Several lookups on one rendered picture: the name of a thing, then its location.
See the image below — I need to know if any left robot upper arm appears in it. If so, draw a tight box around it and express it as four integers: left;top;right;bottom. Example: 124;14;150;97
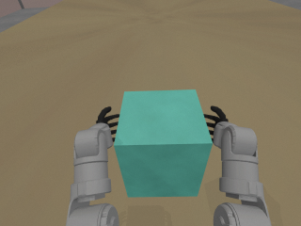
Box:
66;202;119;226

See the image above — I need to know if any robot right hand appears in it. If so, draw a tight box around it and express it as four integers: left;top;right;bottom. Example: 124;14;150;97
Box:
203;105;229;143

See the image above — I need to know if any robot left hand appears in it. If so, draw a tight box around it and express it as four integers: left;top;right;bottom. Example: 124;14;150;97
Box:
96;106;119;142

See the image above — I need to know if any carton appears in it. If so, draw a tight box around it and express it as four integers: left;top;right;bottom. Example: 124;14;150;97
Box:
114;89;213;198

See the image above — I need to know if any robot right forearm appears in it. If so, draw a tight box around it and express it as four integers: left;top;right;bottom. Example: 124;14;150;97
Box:
213;121;272;226

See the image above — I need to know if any robot left forearm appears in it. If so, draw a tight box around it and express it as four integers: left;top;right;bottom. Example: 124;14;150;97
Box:
66;122;114;226

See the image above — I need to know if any right robot upper arm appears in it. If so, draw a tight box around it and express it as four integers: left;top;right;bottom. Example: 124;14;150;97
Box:
214;202;271;226

